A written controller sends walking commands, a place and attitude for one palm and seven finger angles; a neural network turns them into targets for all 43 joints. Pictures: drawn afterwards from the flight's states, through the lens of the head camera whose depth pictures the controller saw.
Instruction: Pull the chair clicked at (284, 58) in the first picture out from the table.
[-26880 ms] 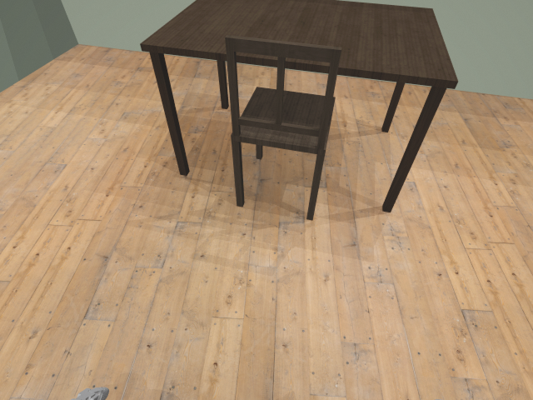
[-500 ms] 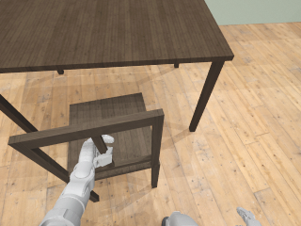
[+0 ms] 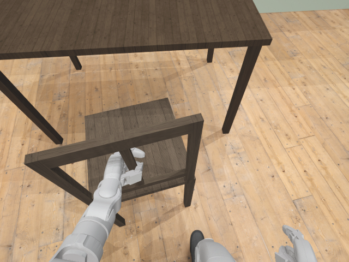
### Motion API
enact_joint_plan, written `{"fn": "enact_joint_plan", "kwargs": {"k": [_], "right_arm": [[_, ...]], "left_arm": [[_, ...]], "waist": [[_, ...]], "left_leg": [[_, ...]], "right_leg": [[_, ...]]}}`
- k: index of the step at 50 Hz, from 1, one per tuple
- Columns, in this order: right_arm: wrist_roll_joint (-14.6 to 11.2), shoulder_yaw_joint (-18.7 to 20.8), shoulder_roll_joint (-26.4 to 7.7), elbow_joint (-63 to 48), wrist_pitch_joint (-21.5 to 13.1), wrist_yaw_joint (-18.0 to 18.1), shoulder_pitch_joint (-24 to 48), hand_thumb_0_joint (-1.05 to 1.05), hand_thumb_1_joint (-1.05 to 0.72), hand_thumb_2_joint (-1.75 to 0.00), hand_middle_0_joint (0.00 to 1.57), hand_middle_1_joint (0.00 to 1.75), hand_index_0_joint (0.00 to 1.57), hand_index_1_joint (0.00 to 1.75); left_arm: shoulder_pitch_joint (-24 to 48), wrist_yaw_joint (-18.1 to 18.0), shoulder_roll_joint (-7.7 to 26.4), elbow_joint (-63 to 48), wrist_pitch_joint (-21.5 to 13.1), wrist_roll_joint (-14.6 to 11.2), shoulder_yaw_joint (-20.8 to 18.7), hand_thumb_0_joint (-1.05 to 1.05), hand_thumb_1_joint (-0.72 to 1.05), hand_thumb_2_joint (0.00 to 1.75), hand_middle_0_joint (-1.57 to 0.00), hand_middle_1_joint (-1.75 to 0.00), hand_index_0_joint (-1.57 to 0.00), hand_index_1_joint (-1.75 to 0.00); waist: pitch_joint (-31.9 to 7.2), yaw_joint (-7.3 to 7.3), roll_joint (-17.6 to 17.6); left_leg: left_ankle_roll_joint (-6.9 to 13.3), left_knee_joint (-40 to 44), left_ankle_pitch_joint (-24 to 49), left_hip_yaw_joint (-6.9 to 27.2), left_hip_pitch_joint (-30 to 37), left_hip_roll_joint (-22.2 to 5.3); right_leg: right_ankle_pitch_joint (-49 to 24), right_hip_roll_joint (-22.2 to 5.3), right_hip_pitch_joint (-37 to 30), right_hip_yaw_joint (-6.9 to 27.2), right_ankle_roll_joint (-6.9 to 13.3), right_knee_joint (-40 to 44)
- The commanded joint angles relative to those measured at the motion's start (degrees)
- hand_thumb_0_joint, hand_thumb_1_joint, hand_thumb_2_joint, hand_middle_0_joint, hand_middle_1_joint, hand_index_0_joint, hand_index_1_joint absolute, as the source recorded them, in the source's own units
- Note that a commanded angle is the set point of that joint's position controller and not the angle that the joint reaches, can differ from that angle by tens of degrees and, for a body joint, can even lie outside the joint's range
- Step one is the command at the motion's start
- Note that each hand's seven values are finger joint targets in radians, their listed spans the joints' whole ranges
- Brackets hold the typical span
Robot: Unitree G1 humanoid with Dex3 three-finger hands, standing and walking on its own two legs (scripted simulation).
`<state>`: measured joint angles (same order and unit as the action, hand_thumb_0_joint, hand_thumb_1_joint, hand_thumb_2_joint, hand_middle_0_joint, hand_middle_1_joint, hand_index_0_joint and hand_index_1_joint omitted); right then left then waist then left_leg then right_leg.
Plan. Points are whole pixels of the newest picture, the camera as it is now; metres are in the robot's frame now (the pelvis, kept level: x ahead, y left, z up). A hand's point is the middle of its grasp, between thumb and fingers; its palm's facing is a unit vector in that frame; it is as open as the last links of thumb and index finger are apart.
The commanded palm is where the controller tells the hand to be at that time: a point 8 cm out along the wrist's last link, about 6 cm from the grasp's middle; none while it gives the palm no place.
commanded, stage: step backward, pulling the chair out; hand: left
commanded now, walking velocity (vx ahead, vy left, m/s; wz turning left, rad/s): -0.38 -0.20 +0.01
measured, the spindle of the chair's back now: (133, 168) +0.36 +0.11 -0.10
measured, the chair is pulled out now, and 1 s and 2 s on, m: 0.35 0.54 0.66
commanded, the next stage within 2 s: stop walking, hand still on the chair in 1.06 s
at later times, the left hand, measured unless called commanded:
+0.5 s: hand (135, 204) +0.26 +0.09 -0.06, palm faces -0.03 -0.99 -0.17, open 5.5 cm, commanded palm +0.22 +0.15 -0.06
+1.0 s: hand (141, 254) +0.15 +0.07 -0.06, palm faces -0.03 -0.99 -0.17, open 5.4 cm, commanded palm +0.13 +0.13 -0.06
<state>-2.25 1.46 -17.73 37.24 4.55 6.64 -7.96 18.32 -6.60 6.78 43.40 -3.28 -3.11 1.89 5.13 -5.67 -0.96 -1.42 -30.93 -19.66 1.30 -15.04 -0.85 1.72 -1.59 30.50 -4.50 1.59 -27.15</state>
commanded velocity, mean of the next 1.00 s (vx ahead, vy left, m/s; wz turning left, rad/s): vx -0.37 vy -0.01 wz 0.04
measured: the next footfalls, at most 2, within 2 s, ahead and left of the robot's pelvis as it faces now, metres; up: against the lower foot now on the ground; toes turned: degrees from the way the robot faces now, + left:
right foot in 0.16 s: +0.09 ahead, -0.10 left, +0.00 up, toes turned -3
left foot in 0.50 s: -0.08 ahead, +0.14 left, +0.00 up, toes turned +0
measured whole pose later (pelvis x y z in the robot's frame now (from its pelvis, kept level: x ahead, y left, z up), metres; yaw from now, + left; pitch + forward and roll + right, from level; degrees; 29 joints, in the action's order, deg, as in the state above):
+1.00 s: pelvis -0.18 -0.02 +0.01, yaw -1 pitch +2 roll +5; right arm -2.1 0.9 -15.9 39.5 1.9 5.6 -6.3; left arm 20.5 -6.2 5.5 49.2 -4.8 -3.9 -1.1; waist 7.5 -4.8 0.3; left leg -4.2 -49.3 -30.6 3.0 -22.1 1.4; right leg 7.4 -2.2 25.3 -0.5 3.3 -30.2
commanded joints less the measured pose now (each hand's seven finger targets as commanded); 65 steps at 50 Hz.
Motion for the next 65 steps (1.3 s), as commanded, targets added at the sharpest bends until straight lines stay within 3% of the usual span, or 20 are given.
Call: {"fn": "enact_joint_plan", "kwargs": {"k": [1,3,9,12,13,16,23,26,30,35,36,38,42,53,54,56,58,60,63,65], "right_arm": [[0.9,1.1,-4.3,-9.2,-0.7,0.3,0.3,0.0,-0.9,-0.9,0.2,0.3,0.2,0.3],[2.2,0.7,-3.4,-8.8,-1.0,0.9,0.5,0.0,-0.9,-0.9,0.2,0.3,0.2,0.3],[2.6,1.8,-3.7,-0.2,-3.9,0.4,-4.3,0.0,-0.9,-0.9,0.2,0.3,0.2,0.3],[1.1,3.2,-4.0,2.2,-4.4,0.8,-5.3,0.0,-0.9,-0.9,0.2,0.3,0.2,0.3],[0.7,3.0,-3.6,1.4,-4.7,0.6,-4.2,0.0,-0.9,-0.9,0.2,0.3,0.2,0.3],[0.6,1.9,-3.1,0.2,-5.1,-0.6,-1.6,0.0,-0.9,-0.9,0.2,0.3,0.2,0.3],[-0.4,0.2,-2.9,-3.4,-3.7,-1.1,-2.7,0.0,-0.9,-0.9,0.2,0.3,0.2,0.3],[1.0,1.2,-6.5,-7.6,-2.7,-0.2,0.5,0.0,-0.9,-0.9,0.2,0.3,0.2,0.3],[2.6,1.5,-2.9,-5.5,-3.3,-0.8,-1.1,0.0,-0.9,-0.9,0.2,0.3,0.2,0.3],[2.6,2.4,-4.0,0.7,-5.6,-1.2,-5.8,0.0,-0.9,-0.9,0.2,0.3,0.2,0.3],[2.4,2.6,-4.3,1.4,-5.5,-0.8,-5.8,0.0,-0.9,-0.9,0.2,0.3,0.2,0.3],[0.5,3.3,-4.5,-0.1,-5.8,-0.1,-2.4,0.0,-0.9,-0.9,0.2,0.3,0.2,0.3],[0.5,1.2,-2.4,-1.3,-5.5,-1.1,0.0,0.0,-0.9,-0.9,0.2,0.3,0.2,0.3],[0.4,0.0,-2.2,-4.1,-3.2,0.0,-2.0,0.0,-0.9,-0.9,0.2,0.3,0.2,0.3],[0.6,0.2,-2.7,-4.2,-3.1,0.2,-2.1,0.0,-0.9,-0.9,0.2,0.3,0.2,0.3],[1.1,1.4,-6.1,-6.7,-2.8,0.6,-0.4,0.0,-0.9,-0.9,0.2,0.3,0.2,0.3],[2.1,1.3,-3.7,-5.3,-3.3,-0.7,-1.7,0.0,-0.9,-0.9,0.2,0.3,0.2,0.3],[3.0,1.0,-1.6,-5.2,-4.6,-0.8,-1.4,0.0,-0.9,-0.9,0.2,0.3,0.2,0.3],[2.6,1.6,-3.7,-4.0,-6.5,-1.7,-4.0,0.0,-0.9,-0.9,0.2,0.3,0.2,0.3],[1.8,1.6,-3.4,-4.9,-7.1,-1.4,-4.5,0.0,-0.9,-0.9,0.2,0.3,0.2,0.3]], "left_arm": [[9.6,0.6,5.1,-17.8,-4.2,0.3,2.0,0.0,0.9,0.9,-0.5,-1.45,-0.5,-1.45],[13.7,0.8,3.5,-18.6,-3.9,0.6,2.9,0.0,0.9,0.9,-0.5,-1.45,-0.5,-1.45],[23.1,2.0,5.4,-4.6,-5.7,1.6,0.5,0.0,0.9,0.9,-0.5,-1.45,-0.5,-1.45],[22.5,1.6,11.7,1.6,-7.4,1.1,-4.5,0.0,0.9,0.9,-0.5,-1.45,-0.5,-1.45],[20.0,1.8,11.6,4.2,-7.2,1.0,-4.6,0.0,0.9,0.9,-0.5,-1.45,-0.5,-1.45],[15.0,1.2,9.7,7.0,-5.8,1.0,-4.2,0.0,0.9,0.9,-0.5,-1.45,-0.5,-1.45],[7.7,0.7,7.9,-7.7,-5.3,-0.3,-2.4,0.0,0.9,0.9,-0.5,-1.45,-0.5,-1.45],[7.4,0.6,5.8,-13.6,-5.5,-0.1,-0.2,0.0,0.9,0.9,-0.5,-1.45,-0.5,-1.45],[15.0,1.5,2.2,-16.7,-4.8,0.1,2.2,0.0,0.9,0.9,-0.5,-1.45,-0.5,-1.45],[22.8,1.7,6.4,-5.1,-7.0,2.5,0.1,0.0,0.9,0.9,-0.5,-1.45,-0.5,-1.45],[23.2,1.4,8.9,-3.6,-7.8,2.8,-1.5,0.0,0.9,0.9,-0.5,-1.45,-0.5,-1.45],[19.4,1.2,11.8,1.5,-7.4,1.2,-4.7,0.0,0.9,0.9,-0.5,-1.45,-0.5,-1.45],[13.3,0.8,11.1,0.7,-6.1,1.5,-5.0,0.0,0.9,0.9,-0.5,-1.45,-0.5,-1.45],[8.6,0.5,5.3,-9.3,-3.6,0.1,-0.2,0.0,0.9,0.9,-0.5,-1.45,-0.5,-1.45],[10.1,0.8,5.1,-9.8,-4.0,-0.2,0.5,0.0,0.9,0.9,-0.5,-1.45,-0.5,-1.45],[12.4,1.0,3.1,-11.3,-4.4,-0.1,2.7,0.0,0.9,0.9,-0.5,-1.45,-0.5,-1.45],[13.5,1.8,-0.6,-10.9,-4.1,0.1,5.3,0.0,0.9,0.9,-0.5,-1.45,-0.5,-1.45],[23.9,2.6,0.2,-22.6,-5.2,0.3,5.3,0.0,0.9,0.9,-0.5,-1.45,-0.5,-1.45],[12.6,2.9,0.9,-16.6,-3.8,1.0,4.2,0.0,0.9,0.9,-0.5,-1.45,-0.5,-1.45],[10.0,3.6,4.1,-18.2,-3.3,1.8,2.5,0.0,0.9,0.9,-0.5,-1.45,-0.5,-1.45]], "waist": [[-24.1,3.98,-9.3],[-19.1,3.86,-16.7],[-16.9,1.81,-3.4],[-23.8,2.35,5.2],[-25.3,3.75,10.0],[-24.9,6.67,7.5],[-28.1,3.87,6.9],[-20.4,3.91,-13.6],[-18.9,3.9,-12.8],[-22.1,1.89,-7.0],[-22.1,1.81,-4.9],[-26.1,4.35,9.3],[-26.8,6.4,1.7],[-27.0,3.7,8.5],[-26.0,3.42,5.8],[-20.4,4.53,-11.2],[-19.3,4.51,-10.4],[-16.0,3.79,-19.7],[-14.1,4.34,-11.0],[-19.0,3.64,1.1]], "left_leg": [[5.2,11.1,14.8,7.7,-3.8,-14.1],[4.8,11.4,21.1,5.4,-5.5,-14.3],[0.2,-0.8,41.1,0.4,5.7,-10.8],[-2.8,-11.3,8.4,-3.8,-2.8,-3.2],[-2.4,-18.4,-9.5,-1.5,-6.8,-0.1],[-1.2,-27.1,-14.9,4.1,-9.5,0.1],[-0.6,0.2,-5.8,-2.6,1.6,0.1],[8.2,13.3,6.8,16.3,-7.9,-16.2],[7.2,6.4,36.2,7.9,2.0,-16.9],[0.8,-5.6,50.9,0.5,12.9,-11.5],[-1.0,-7.9,40.3,-2.2,6.9,-9.1],[-2.6,-20.3,-9.5,-0.2,-9.8,-0.7],[-2.5,-24.5,-12.3,5.1,-10.5,-0.6],[-1.3,4.8,0.1,-4.2,5.5,0.1],[-0.3,10.1,5.7,-3.2,7.2,-2.5],[6.8,11.7,19.0,12.6,2.7,-17.9],[8.6,11.7,26.2,9.7,4.0,-19.3],[7.9,7.9,36.2,5.1,6.8,-16.5],[4.0,1.2,39.3,3.0,10.7,-14.0],[1.5,-4.3,27.7,-1.3,4.7,-9.0]], "right_leg": [[10.1,1.4,-21.5,2.6,-3.7,-8.3],[12.3,2.2,-16.9,2.4,-2.6,-14.9],[-10.9,-0.2,-13.9,5.1,-1.1,-3.0],[-33.8,-10.4,-24.2,15.5,3.1,-0.4],[-30.8,-15.2,-25.7,19.2,4.5,3.4],[-8.6,-19.3,-23.4,21.7,7.6,6.9],[-0.1,-13.1,-22.4,13.0,2.4,7.1],[9.7,0.8,-18.8,2.9,-4.2,-10.0],[19.2,2.5,-10.7,4.4,-2.1,-16.8],[-17.0,-1.8,-16.2,6.4,-0.3,0.3],[-34.0,-5.5,-22.5,9.6,1.2,-0.1],[-61.1,-17.5,-35.6,18.9,3.5,-1.7],[-37.8,-20.2,-31.2,18.7,8.5,-1.0],[-7.4,-11.7,-23.8,10.8,2.0,3.3],[-2.7,-8.8,-21.9,8.0,-0.4,0.7],[10.7,0.3,-14.3,2.4,-4.1,-10.8],[21.4,2.5,-9.6,2.8,-3.1,-21.7],[21.5,1.3,-7.9,3.1,-2.2,-21.1],[12.1,0.9,-13.8,2.3,-1.1,-1.6],[-10.8,-2.9,-25.8,6.5,0.8,2.7]]}}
